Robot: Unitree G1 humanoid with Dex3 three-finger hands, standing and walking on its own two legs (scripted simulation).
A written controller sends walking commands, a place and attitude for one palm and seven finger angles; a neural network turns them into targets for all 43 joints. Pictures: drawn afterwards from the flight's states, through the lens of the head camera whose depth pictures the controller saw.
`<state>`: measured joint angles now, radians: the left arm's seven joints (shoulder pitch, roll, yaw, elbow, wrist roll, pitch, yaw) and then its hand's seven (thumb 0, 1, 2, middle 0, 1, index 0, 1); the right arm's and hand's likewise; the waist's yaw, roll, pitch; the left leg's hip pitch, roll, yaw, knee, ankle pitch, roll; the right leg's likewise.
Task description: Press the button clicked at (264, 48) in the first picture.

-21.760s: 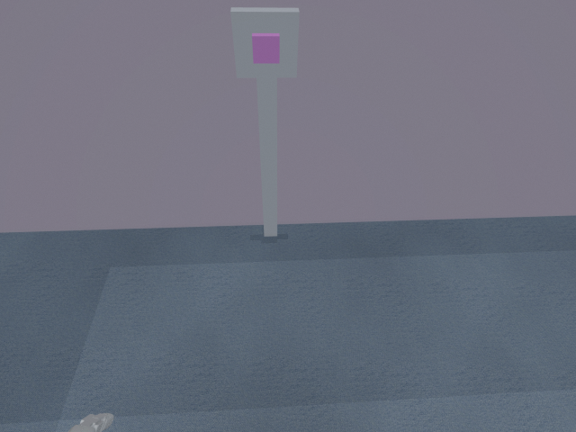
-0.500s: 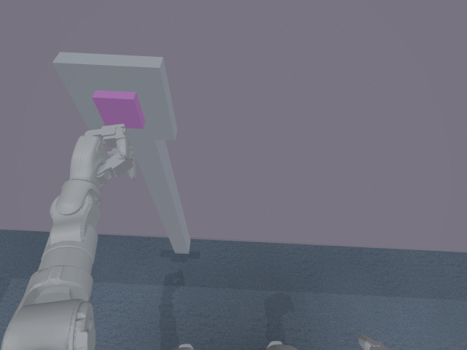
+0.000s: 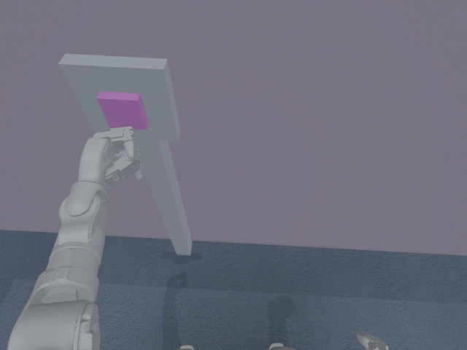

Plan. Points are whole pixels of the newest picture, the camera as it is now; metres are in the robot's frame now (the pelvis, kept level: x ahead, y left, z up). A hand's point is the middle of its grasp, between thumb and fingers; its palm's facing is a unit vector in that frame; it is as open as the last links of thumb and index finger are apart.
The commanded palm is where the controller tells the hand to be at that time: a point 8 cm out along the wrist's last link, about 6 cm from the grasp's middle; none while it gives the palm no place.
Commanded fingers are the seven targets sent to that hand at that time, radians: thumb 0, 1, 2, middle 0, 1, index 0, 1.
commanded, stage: aim a knuckle at the button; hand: left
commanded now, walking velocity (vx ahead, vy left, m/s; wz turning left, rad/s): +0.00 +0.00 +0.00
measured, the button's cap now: (125, 110) +0.51 +0.20 +0.11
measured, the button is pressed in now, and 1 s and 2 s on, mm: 0 1 4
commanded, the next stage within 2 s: press the button with the knuckle in 0.10 s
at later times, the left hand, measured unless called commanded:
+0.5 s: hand (138, 155) +0.42 +0.17 +0.09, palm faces -0.05 -1.00 -0.03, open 3.1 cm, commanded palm +0.40 +0.22 +0.09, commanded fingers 0.00 0.90 0.90 -1.30 -1.50 -1.30 -1.50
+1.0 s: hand (140, 144) +0.45 +0.17 +0.08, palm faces -0.05 -1.00 -0.03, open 3.0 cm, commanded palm +0.44 +0.22 +0.09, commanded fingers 0.00 0.90 0.90 -1.30 -1.50 -1.30 -1.50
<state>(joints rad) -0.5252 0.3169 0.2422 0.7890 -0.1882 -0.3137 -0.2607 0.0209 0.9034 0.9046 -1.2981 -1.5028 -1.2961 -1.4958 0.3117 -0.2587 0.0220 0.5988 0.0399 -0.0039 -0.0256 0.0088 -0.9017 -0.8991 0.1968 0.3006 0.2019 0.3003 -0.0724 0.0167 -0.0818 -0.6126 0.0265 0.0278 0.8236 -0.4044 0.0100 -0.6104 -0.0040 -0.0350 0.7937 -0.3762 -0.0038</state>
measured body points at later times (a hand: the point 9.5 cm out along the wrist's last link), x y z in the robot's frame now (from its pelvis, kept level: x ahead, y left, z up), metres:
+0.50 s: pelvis +0.00 -0.01 +0.00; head +0.06 +0.00 +0.44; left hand +0.42 +0.22 +0.09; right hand +0.09 -0.26 -0.11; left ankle +0.00 +0.11 -0.70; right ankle +0.01 -0.12 -0.70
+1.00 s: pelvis -0.01 +0.00 -0.01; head +0.07 +0.00 +0.44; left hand +0.45 +0.22 +0.09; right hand +0.03 -0.27 -0.12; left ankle +0.00 +0.11 -0.70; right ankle +0.01 -0.12 -0.70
